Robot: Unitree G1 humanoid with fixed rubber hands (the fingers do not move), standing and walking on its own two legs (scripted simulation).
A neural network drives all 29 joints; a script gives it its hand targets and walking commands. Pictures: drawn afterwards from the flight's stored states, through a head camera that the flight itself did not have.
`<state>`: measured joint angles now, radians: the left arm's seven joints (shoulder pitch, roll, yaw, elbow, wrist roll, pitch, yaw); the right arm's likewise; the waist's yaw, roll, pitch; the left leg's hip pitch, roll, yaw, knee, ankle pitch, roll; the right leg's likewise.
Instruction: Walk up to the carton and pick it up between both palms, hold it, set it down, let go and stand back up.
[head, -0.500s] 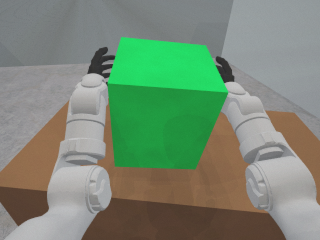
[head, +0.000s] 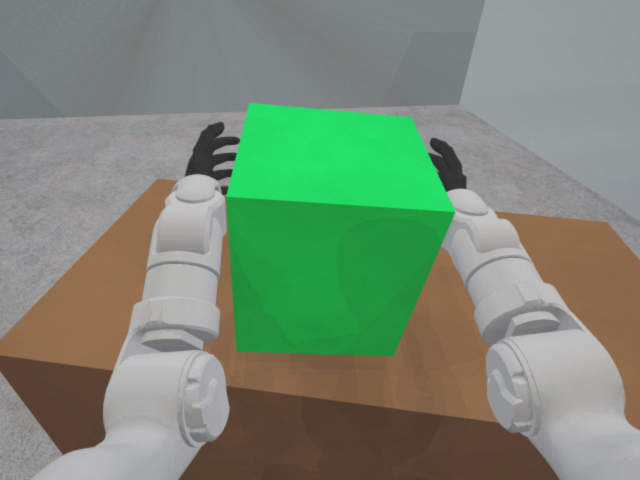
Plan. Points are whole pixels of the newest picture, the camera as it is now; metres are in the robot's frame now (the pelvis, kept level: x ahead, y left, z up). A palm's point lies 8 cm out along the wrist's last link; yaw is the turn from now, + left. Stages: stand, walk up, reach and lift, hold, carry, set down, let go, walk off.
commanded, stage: set down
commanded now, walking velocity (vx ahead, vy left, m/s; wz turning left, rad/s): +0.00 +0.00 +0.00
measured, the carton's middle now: (324, 234) +0.40 +0.01 +0.18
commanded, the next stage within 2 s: none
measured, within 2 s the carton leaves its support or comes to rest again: rests again in 1.50 s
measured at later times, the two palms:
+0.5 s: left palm (207, 210) +0.40 +0.16 +0.21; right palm (440, 216) +0.41 -0.14 +0.20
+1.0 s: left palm (212, 232) +0.40 +0.16 +0.18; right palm (434, 231) +0.42 -0.14 +0.17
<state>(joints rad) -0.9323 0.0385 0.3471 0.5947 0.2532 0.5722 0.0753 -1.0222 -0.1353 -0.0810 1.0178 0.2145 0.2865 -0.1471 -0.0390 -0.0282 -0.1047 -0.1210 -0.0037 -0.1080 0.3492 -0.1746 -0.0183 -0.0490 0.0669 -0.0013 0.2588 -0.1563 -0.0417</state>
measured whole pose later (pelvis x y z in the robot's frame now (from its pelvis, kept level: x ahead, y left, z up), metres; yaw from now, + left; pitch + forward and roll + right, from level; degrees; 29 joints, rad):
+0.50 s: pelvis +0.00 -0.01 +0.00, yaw +0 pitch -2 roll -1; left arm -0.88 0.01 0.36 0.64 0.25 0.50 0.10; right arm -0.99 -0.12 -0.15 1.06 0.13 0.23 -0.11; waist 0.00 -0.03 -0.10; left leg -0.14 0.00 -0.10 0.34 -0.17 -0.03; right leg -0.08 0.07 -0.01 0.27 -0.16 -0.05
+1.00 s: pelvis +0.00 -0.01 +0.00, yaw -1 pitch +0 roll +0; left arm -0.83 -0.03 0.37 0.66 0.25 0.41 0.12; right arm -0.95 -0.11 -0.20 1.08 0.05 0.16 -0.08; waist 0.04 -0.02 -0.09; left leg -0.17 0.01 -0.08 0.32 -0.16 -0.03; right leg -0.12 0.07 -0.02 0.27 -0.16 -0.06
